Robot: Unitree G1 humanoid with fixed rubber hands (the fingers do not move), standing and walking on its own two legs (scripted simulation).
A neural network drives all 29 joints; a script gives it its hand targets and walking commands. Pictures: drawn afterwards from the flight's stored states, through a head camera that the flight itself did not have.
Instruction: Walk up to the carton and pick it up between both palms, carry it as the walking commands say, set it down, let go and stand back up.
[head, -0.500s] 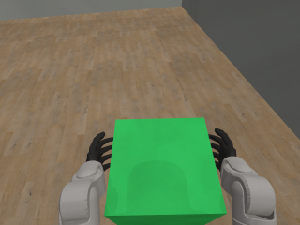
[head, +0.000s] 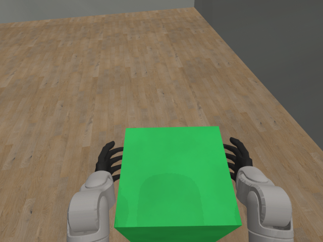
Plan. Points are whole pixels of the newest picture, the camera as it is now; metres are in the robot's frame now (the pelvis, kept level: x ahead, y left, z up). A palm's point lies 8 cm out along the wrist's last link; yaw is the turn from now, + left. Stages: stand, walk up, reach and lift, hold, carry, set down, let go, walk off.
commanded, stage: carry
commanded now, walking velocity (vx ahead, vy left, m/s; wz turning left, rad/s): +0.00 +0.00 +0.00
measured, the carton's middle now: (172, 190) +0.24 +0.00 +0.01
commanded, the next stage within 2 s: hold in 1.10 s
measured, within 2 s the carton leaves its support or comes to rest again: neither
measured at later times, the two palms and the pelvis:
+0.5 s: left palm (111, 169) +0.27 +0.15 +0.06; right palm (236, 165) +0.27 -0.15 +0.06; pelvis +0.01 +0.00 +0.00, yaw +0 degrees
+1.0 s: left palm (112, 164) +0.29 +0.14 +0.06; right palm (234, 162) +0.29 -0.15 +0.06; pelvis +0.02 +0.00 +0.00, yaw +0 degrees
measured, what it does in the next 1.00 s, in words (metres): stands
